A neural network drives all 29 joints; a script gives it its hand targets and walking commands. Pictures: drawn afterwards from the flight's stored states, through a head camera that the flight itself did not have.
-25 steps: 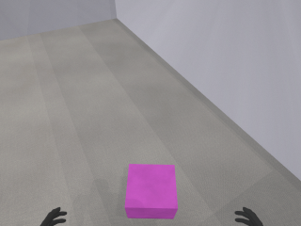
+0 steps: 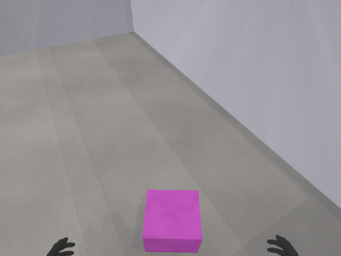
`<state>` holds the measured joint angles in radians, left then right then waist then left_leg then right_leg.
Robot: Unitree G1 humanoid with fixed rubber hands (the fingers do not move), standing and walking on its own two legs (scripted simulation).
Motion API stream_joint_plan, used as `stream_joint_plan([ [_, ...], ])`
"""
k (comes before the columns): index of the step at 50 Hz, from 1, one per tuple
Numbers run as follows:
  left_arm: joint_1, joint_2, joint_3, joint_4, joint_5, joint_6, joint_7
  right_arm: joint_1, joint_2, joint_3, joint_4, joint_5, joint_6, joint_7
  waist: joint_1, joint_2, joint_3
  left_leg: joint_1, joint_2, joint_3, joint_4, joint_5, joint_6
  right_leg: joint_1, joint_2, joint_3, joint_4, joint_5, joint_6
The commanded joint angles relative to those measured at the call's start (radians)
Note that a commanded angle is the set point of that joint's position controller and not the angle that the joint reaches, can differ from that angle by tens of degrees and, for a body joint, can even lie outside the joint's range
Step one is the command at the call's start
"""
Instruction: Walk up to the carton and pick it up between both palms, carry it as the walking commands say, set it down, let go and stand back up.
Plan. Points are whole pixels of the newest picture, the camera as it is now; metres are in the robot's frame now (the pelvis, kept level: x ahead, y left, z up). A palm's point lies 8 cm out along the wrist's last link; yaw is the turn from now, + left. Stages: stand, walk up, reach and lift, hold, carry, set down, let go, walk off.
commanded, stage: stand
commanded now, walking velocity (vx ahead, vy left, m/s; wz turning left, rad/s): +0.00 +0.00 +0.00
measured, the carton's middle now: (172, 220) +0.46 +0.01 -0.65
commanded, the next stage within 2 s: none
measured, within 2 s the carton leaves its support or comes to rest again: neither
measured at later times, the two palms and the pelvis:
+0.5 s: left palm out of the picture +0.10 +0.29 -0.09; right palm out of the picture +0.12 -0.27 -0.09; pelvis -0.01 +0.00 +0.00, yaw +0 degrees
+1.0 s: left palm out of the picture +0.06 +0.30 -0.10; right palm out of the picture +0.10 -0.27 -0.09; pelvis -0.03 +0.00 +0.00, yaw +0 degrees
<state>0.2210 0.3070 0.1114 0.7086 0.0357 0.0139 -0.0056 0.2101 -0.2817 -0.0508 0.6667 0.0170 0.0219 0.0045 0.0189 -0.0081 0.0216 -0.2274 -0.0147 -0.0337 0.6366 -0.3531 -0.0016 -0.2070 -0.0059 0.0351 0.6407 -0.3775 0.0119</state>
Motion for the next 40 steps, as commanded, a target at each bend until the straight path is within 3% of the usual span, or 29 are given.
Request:
stream_joint_plan([
  [1,-0.061,0.187,0.021,-0.061,0.011,-0.041,0.009,-0.110,-0.200,-0.049,-0.058,-0.063,-0.048,-0.019,-0.001,0.018,-0.012,-0.040,0.082,-0.109,-0.199,0.132,0.059,-0.035,-0.048,0.084,-0.212,0.141,-0.049],
  [2,-0.064,0.155,0.005,-0.063,0.020,-0.040,0.009,-0.087,-0.216,-0.056,-0.048,-0.065,-0.045,-0.019,-0.020,0.007,-0.002,-0.035,0.069,-0.062,-0.171,0.157,0.052,-0.034,-0.061,0.087,-0.221,0.181,-0.048],
  [3,-0.079,0.198,0.023,-0.062,0.012,-0.043,0.007,-0.087,-0.183,-0.046,-0.045,-0.065,-0.046,-0.018,-0.003,-0.032,-0.031,-0.035,0.065,-0.071,-0.181,0.144,0.048,-0.036,-0.060,0.093,-0.221,0.128,-0.049],
  [4,-0.095,0.151,0.001,-0.055,0.009,-0.042,0.002,-0.077,-0.203,-0.045,-0.043,-0.071,-0.045,-0.012,-0.016,0.005,0.000,-0.031,0.059,-0.066,-0.172,0.116,0.052,-0.058,-0.058,0.096,-0.227,0.119,-0.057],
  [6,-0.081,0.165,0.006,-0.052,0.013,-0.040,0.002,-0.104,-0.187,-0.042,-0.035,-0.068,-0.043,-0.018,-0.004,0.006,0.022,-0.026,0.070,-0.087,-0.184,0.128,0.053,-0.100,-0.051,0.103,-0.230,0.071,-0.051],
  [7,-0.094,0.192,0.021,-0.060,0.019,-0.047,0.010,-0.070,-0.216,-0.055,-0.041,-0.068,-0.045,-0.021,-0.026,-0.007,0.014,-0.051,0.068,-0.099,-0.202,0.098,0.056,-0.074,-0.052,0.086,-0.212,0.094,-0.054],
  [8,-0.111,0.189,0.019,-0.059,0.016,-0.046,0.006,-0.067,-0.222,-0.054,-0.028,-0.062,-0.054,-0.024,-0.034,0.048,-0.006,-0.024,0.067,-0.085,-0.187,0.123,0.054,-0.069,-0.061,0.113,-0.224,0.140,-0.053],
  [9,-0.089,0.161,0.008,-0.056,-0.003,-0.051,0.001,-0.075,-0.214,-0.044,-0.027,-0.070,-0.053,-0.026,-0.002,0.002,-0.021,-0.043,0.061,-0.079,-0.194,0.108,0.056,-0.015,-0.051,0.085,-0.205,0.156,-0.045],
  [11,-0.061,0.162,0.003,-0.044,0.006,-0.046,0.003,-0.064,-0.218,-0.053,-0.018,-0.060,-0.060,-0.016,-0.025,0.072,-0.001,-0.022,0.062,-0.081,-0.188,0.137,0.052,-0.061,-0.048,0.091,-0.213,0.145,-0.051],
  [13,-0.087,0.210,0.020,-0.053,0.010,-0.050,0.007,-0.092,-0.204,-0.052,-0.032,-0.068,-0.047,-0.018,-0.007,-0.044,0.025,-0.020,0.073,-0.085,-0.178,0.136,0.056,-0.057,-0.068,0.105,-0.234,0.203,-0.050],
  [14,-0.110,0.186,0.008,-0.032,0.013,-0.049,0.016,-0.047,-0.192,-0.046,0.002,-0.059,-0.044,-0.020,-0.041,-0.044,-0.007,0.008,0.069,-0.078,-0.175,0.200,0.050,-0.069,-0.073,0.106,-0.213,0.206,-0.052],
  [15,-0.099,0.194,0.012,-0.033,0.007,-0.050,0.018,-0.078,-0.189,-0.040,-0.004,-0.064,-0.054,-0.015,-0.018,0.043,-0.014,0.000,0.064,-0.080,-0.165,0.219,0.050,-0.064,-0.061,0.097,-0.209,0.192,-0.055],
  [20,-0.077,0.224,0.015,-0.008,0.011,-0.049,0.020,-0.035,-0.182,-0.047,-0.004,-0.055,-0.051,-0.015,-0.041,-0.016,-0.028,0.022,0.066,-0.051,-0.128,0.241,0.040,-0.040,-0.089,0.117,-0.216,0.264,-0.058],
  [22,-0.074,0.197,0.013,-0.011,-0.005,-0.044,0.014,-0.041,-0.207,-0.048,0.002,-0.058,-0.056,-0.020,-0.040,0.041,-0.056,0.042,0.068,-0.064,-0.152,0.279,0.047,-0.022,-0.066,0.087,-0.211,0.293,-0.048],
  [23,-0.085,0.181,0.010,-0.005,-0.002,-0.043,0.018,-0.077,-0.187,-0.041,0.008,-0.054,-0.059,-0.022,-0.025,-0.012,-0.038,0.042,0.086,-0.087,-0.144,0.290,0.053,-0.034,-0.067,0.081,-0.210,0.287,-0.050],
  [24,-0.066,0.192,0.001,0.001,-0.005,-0.048,0.018,-0.049,-0.233,-0.053,0.009,-0.052,-0.054,-0.017,-0.038,-0.006,-0.051,0.043,0.068,-0.069,-0.134,0.272,0.056,-0.013,-0.071,0.089,-0.214,0.290,-0.044],
  [25,-0.070,0.186,0.006,-0.008,-0.012,-0.054,0.019,-0.061,-0.200,-0.040,0.026,-0.055,-0.044,-0.019,-0.014,-0.032,-0.020,0.006,0.075,-0.079,-0.159,0.265,0.055,-0.006,-0.059,0.082,-0.193,0.259,-0.052],
  [26,-0.078,0.174,0.003,0.001,-0.001,-0.046,0.016,-0.040,-0.222,-0.049,0.017,-0.057,-0.051,-0.016,-0.041,0.026,-0.034,0.020,0.069,-0.060,-0.147,0.222,0.057,-0.030,-0.070,0.111,-0.228,0.238,-0.049],
  [27,-0.086,0.185,0.010,-0.003,-0.009,-0.049,0.017,-0.069,-0.238,-0.047,0.026,-0.056,-0.053,-0.017,-0.022,0.063,-0.031,0.014,0.073,-0.082,-0.161,0.229,0.051,-0.031,-0.074,0.106,-0.192,0.224,-0.061],
  [29,-0.081,0.170,0.004,0.000,-0.007,-0.052,0.016,-0.060,-0.238,-0.047,0.023,-0.066,-0.054,-0.024,-0.012,0.005,-0.034,-0.005,0.075,-0.081,-0.171,0.233,0.056,0.010,-0.053,0.081,-0.208,0.255,-0.040],
  [30,-0.087,0.223,0.012,0.017,-0.002,-0.052,0.020,-0.066,-0.245,-0.047,0.043,-0.057,-0.050,-0.018,-0.015,-0.009,-0.008,0.007,0.075,-0.077,-0.171,0.242,0.048,-0.034,-0.063,0.083,-0.198,0.244,-0.058],
  [32,-0.071,0.203,0.013,0.018,-0.005,-0.047,0.011,-0.076,-0.236,-0.047,0.027,-0.057,-0.056,-0.022,-0.021,0.020,-0.048,-0.010,0.102,-0.114,-0.174,0.203,0.070,-0.004,-0.055,0.089,-0.202,0.232,-0.050],
  [33,-0.039,0.205,0.014,0.032,-0.004,-0.048,0.017,-0.085,-0.202,-0.032,0.046,-0.057,-0.048,-0.018,0.008,0.016,-0.014,-0.022,0.087,-0.094,-0.179,0.214,0.062,0.010,-0.064,0.087,-0.198,0.246,-0.054],
  [34,-0.074,0.211,0.010,0.036,0.000,-0.038,0.016,-0.084,-0.189,-0.038,0.042,-0.059,-0.054,-0.016,-0.022,0.051,0.025,-0.041,0.075,-0.088,-0.181,0.215,0.061,-0.004,-0.075,0.093,-0.227,0.261,-0.047],
  [35,-0.090,0.208,0.014,0.021,-0.001,-0.047,0.014,-0.096,-0.187,-0.032,0.035,-0.062,-0.053,-0.024,-0.005,0.012,-0.031,-0.020,0.072,-0.067,-0.188,0.200,0.054,0.014,-0.068,0.088,-0.202,0.213,-0.044],
  [36,-0.079,0.179,0.005,0.038,-0.004,-0.056,0.015,-0.092,-0.214,-0.035,0.057,-0.059,-0.055,-0.030,0.001,0.064,-0.004,-0.028,0.086,-0.098,-0.195,0.184,0.065,0.003,-0.079,0.120,-0.217,0.214,-0.058],
  [37,-0.067,0.191,0.004,0.035,-0.002,-0.056,0.009,-0.065,-0.210,-0.040,0.055,-0.053,-0.055,-0.023,-0.020,-0.001,-0.010,-0.012,0.077,-0.104,-0.205,0.191,0.061,-0.004,-0.066,0.096,-0.217,0.226,-0.046],
  [38,-0.084,0.170,-0.010,0.054,-0.012,-0.047,0.010,-0.122,-0.245,-0.039,0.052,-0.066,-0.056,-0.023,0.006,-0.010,-0.025,-0.016,0.086,-0.097,-0.196,0.146,0.068,0.012,-0.063,0.096,-0.224,0.207,-0.048],
  [40,-0.096,0.206,-0.001,0.042,0.001,-0.056,0.014,-0.092,-0.224,-0.041,0.052,-0.050,-0.061,-0.024,-0.017,0.020,0.005,-0.023,0.080,-0.098,-0.180,0.208,0.067,-0.009,-0.078,0.112,-0.224,0.278,-0.053],
])
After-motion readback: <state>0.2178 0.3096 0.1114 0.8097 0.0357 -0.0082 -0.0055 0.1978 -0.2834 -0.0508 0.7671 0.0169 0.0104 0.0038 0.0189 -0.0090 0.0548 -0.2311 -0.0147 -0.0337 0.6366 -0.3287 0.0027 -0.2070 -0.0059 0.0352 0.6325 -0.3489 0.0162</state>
